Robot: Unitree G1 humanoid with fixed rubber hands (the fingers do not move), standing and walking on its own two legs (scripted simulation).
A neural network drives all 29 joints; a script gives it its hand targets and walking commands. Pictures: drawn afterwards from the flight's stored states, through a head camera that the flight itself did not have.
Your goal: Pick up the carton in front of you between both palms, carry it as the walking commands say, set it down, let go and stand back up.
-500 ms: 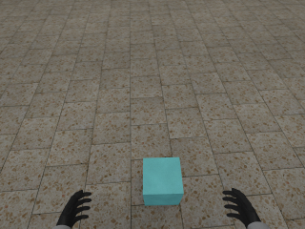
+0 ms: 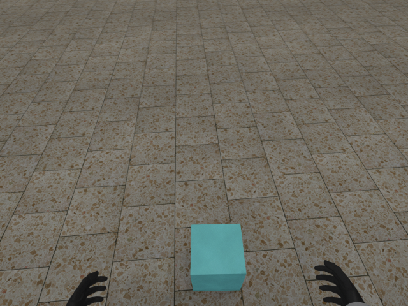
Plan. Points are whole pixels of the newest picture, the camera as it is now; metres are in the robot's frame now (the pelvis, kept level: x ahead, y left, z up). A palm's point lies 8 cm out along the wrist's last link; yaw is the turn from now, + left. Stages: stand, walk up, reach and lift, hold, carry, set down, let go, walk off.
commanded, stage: stand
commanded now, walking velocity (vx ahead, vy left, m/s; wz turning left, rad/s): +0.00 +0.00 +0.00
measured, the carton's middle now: (216, 258) +0.43 -0.04 -0.64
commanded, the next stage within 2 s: none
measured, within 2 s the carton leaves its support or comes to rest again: neither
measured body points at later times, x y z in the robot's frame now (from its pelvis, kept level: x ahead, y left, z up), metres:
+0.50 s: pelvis +0.01 +0.00 +0.00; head +0.02 -0.01 +0.45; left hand +0.15 +0.29 -0.10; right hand +0.14 -0.29 -0.10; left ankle -0.06 +0.13 -0.73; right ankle +0.01 -0.12 -0.73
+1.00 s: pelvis -0.01 +0.00 +0.01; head -0.01 -0.01 +0.46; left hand +0.10 +0.30 -0.10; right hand +0.11 -0.31 -0.10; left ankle -0.06 +0.13 -0.73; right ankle +0.01 -0.12 -0.73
